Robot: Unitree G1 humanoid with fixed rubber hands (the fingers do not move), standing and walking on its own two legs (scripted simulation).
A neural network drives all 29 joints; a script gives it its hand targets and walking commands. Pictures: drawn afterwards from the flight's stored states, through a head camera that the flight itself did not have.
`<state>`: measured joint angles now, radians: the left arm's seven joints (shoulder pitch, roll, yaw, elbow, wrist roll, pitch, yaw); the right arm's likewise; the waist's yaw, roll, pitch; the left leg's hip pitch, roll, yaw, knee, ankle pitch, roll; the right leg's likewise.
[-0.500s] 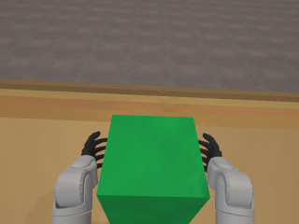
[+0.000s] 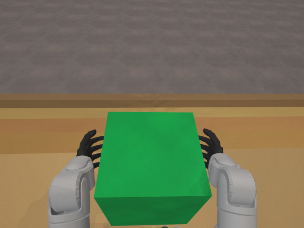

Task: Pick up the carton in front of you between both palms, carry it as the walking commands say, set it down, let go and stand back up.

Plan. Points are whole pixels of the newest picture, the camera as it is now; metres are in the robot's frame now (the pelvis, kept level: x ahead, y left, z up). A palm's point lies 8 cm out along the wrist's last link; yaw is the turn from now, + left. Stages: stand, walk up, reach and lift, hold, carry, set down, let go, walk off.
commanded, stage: carry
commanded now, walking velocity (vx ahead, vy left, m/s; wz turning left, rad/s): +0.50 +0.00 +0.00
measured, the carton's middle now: (150, 172) +0.27 -0.01 +0.02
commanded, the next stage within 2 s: none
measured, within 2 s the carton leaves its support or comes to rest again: neither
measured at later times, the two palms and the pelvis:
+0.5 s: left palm (98, 68) +0.61 +0.16 +0.11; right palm (183, 68) +0.62 -0.14 +0.10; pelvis +0.34 +0.00 +0.00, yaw +1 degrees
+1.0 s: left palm (100, 23) +0.99 +0.20 +0.11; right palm (161, 24) +1.01 -0.10 +0.10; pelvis +0.63 +0.03 -0.01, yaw +2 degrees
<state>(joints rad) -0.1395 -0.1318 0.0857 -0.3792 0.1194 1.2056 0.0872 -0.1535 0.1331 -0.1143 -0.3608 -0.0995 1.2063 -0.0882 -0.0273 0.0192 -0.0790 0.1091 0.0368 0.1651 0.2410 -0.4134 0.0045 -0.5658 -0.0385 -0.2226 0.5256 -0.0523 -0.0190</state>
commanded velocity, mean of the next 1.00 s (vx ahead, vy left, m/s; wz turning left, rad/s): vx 0.50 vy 0.00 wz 0.00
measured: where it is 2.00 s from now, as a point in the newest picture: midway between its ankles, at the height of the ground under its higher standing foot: (126, 123)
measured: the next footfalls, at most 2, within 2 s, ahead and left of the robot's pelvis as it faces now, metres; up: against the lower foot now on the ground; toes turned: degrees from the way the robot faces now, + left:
right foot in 0.04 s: +0.22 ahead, -0.09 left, +0.00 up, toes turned -11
left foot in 0.56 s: +0.56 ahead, +0.09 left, +0.00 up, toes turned +8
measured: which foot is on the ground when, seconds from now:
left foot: down 0.00-0.08, up 0.10-0.54, down 0.56-1.00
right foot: up 0.00-0.02, down 0.04-0.54, up 0.56-0.98, down 1.00-1.00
